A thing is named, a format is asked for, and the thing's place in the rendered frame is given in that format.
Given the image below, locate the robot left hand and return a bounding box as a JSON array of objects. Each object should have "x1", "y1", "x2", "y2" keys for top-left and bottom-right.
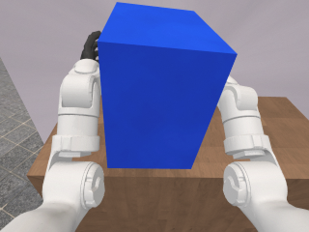
[{"x1": 80, "y1": 31, "x2": 101, "y2": 63}]

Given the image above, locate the carton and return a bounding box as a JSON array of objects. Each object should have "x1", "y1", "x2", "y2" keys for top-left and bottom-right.
[{"x1": 98, "y1": 2, "x2": 238, "y2": 169}]

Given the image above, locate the left robot forearm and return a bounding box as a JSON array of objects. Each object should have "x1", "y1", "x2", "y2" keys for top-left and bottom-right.
[{"x1": 42, "y1": 59, "x2": 101, "y2": 200}]

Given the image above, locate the pedestal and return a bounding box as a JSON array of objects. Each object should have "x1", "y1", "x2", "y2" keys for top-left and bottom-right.
[{"x1": 26, "y1": 95, "x2": 309, "y2": 232}]

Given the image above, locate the robot right upper arm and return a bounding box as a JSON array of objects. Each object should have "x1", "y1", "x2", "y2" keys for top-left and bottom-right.
[{"x1": 223, "y1": 160, "x2": 309, "y2": 232}]

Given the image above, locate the robot left upper arm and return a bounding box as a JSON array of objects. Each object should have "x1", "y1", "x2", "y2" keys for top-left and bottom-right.
[{"x1": 0, "y1": 160, "x2": 105, "y2": 232}]

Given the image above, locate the right robot forearm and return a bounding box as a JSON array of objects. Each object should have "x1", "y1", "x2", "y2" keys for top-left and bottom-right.
[{"x1": 217, "y1": 76, "x2": 288, "y2": 196}]

